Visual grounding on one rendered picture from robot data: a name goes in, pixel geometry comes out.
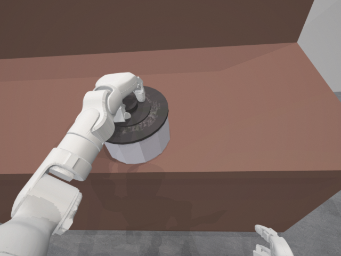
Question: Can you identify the knob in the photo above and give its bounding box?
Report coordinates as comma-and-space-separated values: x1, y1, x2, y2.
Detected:
122, 96, 138, 114

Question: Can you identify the table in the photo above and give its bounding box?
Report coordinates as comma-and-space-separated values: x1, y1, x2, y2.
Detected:
0, 0, 341, 233

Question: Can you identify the left robot forearm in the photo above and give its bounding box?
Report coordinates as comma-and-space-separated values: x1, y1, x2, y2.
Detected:
11, 83, 123, 217

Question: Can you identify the robot right hand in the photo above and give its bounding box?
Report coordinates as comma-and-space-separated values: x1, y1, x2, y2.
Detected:
253, 225, 294, 256

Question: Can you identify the lid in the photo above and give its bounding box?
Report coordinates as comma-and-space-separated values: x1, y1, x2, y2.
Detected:
105, 86, 169, 145

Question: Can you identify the robot left hand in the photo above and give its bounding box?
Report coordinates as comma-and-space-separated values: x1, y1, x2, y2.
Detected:
95, 72, 145, 123

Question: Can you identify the pot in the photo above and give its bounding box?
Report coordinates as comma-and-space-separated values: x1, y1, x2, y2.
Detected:
104, 117, 170, 164

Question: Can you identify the left robot upper arm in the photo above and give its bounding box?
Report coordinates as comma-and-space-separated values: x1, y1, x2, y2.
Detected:
0, 173, 82, 256

